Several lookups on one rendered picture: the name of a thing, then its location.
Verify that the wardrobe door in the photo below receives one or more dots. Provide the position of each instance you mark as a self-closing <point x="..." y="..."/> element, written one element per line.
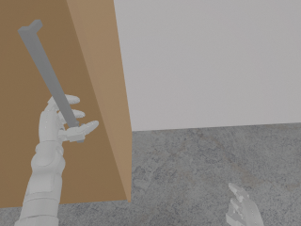
<point x="91" y="173"/>

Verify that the robot left hand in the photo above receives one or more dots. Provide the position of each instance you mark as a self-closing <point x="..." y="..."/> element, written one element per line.
<point x="51" y="122"/>

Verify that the handle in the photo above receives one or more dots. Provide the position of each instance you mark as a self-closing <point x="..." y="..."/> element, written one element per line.
<point x="36" y="51"/>

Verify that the robot left forearm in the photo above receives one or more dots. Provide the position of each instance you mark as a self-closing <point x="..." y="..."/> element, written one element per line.
<point x="43" y="192"/>

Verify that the robot right hand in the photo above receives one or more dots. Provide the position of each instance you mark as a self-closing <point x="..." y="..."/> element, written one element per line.
<point x="248" y="212"/>

